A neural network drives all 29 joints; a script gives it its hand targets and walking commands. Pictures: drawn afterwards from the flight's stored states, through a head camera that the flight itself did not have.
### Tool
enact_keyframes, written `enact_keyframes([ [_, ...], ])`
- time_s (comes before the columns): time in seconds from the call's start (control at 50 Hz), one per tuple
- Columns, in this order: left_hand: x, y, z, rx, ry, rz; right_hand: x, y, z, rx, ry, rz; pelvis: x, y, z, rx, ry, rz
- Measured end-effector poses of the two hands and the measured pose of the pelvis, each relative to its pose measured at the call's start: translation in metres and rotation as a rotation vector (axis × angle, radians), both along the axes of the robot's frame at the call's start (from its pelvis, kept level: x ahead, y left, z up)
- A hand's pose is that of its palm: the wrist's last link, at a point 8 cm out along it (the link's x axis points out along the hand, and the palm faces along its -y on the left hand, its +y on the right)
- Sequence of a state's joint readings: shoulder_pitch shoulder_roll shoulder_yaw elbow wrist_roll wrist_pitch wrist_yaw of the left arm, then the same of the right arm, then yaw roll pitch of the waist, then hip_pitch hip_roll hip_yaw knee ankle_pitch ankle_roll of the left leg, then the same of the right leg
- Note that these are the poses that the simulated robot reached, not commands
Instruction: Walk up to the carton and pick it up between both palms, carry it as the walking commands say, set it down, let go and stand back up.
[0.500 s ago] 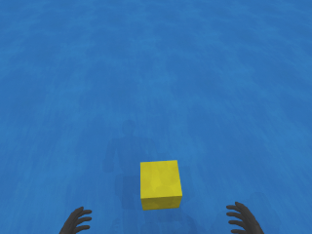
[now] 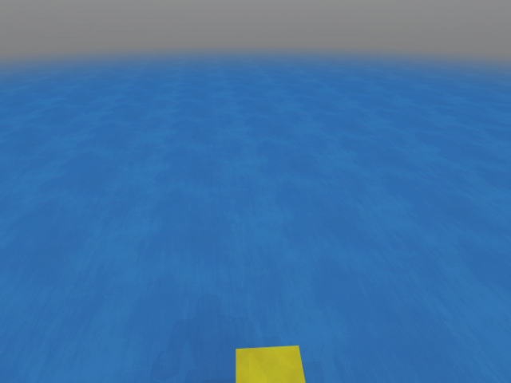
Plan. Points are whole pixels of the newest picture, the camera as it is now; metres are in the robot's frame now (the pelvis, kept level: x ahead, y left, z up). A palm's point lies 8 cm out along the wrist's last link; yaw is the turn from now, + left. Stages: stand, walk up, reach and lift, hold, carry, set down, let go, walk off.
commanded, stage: stand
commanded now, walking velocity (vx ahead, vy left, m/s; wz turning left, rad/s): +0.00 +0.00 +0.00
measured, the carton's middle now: out of the picture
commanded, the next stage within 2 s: none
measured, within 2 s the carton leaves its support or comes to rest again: neither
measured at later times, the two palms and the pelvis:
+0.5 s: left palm out of the picture -0.02 +0.28 -0.11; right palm out of the picture -0.01 -0.28 -0.11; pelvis -0.05 +0.00 +0.00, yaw -1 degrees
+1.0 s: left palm out of the picture -0.03 +0.26 -0.12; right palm out of the picture -0.01 -0.29 -0.12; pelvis -0.06 -0.01 +0.00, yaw +0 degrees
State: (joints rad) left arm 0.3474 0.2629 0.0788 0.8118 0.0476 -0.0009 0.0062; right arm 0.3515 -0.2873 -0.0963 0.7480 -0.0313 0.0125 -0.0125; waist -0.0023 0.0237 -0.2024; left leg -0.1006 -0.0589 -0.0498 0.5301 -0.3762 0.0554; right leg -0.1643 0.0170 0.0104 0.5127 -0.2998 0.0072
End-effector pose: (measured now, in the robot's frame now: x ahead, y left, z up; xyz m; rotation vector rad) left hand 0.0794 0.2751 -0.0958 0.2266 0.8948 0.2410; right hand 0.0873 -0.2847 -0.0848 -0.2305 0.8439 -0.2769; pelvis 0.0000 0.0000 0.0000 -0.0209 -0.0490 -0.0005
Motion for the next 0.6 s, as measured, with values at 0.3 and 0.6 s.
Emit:
enact_keyframes([
  [0.3, -0.059, 0.012, -0.009, -0.001, 0.103, -0.006, -0.066, 0.015, -0.019, 0.036, 0.111, -0.009, -0.032, 0.008, 0.003, 0.016, -0.011, -0.018],
  [0.6, -0.112, -0.002, -0.020, -0.010, 0.247, 0.002, -0.100, 0.000, -0.031, 0.040, 0.226, -0.005, -0.053, -0.001, 0.003, 0.018, -0.019, -0.015],
])
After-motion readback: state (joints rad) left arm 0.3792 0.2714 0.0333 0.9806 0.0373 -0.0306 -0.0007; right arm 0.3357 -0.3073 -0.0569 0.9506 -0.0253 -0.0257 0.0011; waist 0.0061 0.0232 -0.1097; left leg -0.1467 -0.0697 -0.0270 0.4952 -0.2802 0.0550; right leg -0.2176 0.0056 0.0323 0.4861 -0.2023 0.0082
